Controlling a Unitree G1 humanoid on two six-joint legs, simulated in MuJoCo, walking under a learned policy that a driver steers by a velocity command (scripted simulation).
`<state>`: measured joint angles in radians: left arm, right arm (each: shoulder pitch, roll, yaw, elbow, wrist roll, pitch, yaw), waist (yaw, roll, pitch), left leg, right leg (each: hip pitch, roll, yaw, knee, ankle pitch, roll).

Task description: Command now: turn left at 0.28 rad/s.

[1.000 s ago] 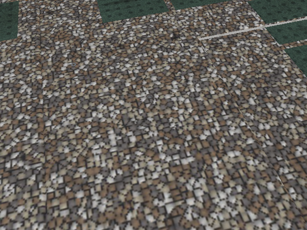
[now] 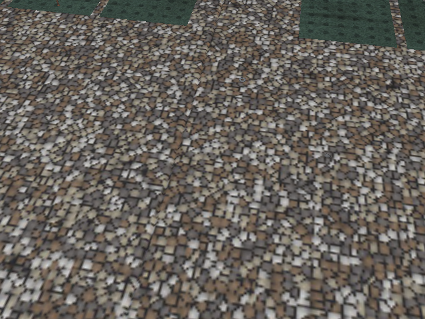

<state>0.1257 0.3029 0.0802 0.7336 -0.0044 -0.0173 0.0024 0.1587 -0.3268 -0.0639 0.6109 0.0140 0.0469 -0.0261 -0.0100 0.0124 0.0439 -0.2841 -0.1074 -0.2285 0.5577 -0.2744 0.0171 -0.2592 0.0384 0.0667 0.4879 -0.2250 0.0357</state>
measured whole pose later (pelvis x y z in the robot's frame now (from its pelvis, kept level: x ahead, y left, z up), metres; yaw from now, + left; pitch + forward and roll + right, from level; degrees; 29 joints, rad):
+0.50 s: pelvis +0.04 -0.01 +0.01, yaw -11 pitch +1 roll +1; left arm 0.18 0.33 0.07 0.70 -0.03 -0.02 -0.02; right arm 0.36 -0.28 -0.07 0.75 0.00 -0.06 -0.03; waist -0.05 -0.04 0.00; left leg -0.04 0.01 0.02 0.31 -0.29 -0.01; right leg -0.56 -0.02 0.05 0.97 -0.31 0.01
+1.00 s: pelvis +0.23 -0.15 +0.01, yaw -24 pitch +1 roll +0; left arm 0.32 0.27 0.03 0.73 0.00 -0.07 -0.01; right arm 0.18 -0.31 -0.05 0.69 0.00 -0.09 0.01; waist 0.04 0.05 0.03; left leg -0.72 0.12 -0.03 0.84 0.03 -0.04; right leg -0.07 0.10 0.03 0.27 -0.21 -0.10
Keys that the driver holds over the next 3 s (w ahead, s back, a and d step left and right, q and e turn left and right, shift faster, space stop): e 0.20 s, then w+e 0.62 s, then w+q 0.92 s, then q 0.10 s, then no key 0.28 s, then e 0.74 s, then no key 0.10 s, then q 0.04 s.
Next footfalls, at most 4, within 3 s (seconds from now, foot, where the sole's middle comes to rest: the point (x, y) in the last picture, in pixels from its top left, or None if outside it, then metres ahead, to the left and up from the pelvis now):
0.28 left None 0.02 0.13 -0.77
0.68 right None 0.20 -0.21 -0.77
1.24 left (273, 281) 0.58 -0.17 -0.77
1.70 right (342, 222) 0.79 -0.43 -0.77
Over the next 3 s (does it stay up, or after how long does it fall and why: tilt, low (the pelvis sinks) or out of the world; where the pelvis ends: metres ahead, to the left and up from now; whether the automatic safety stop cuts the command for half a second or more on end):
stays up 0.83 -0.33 0.01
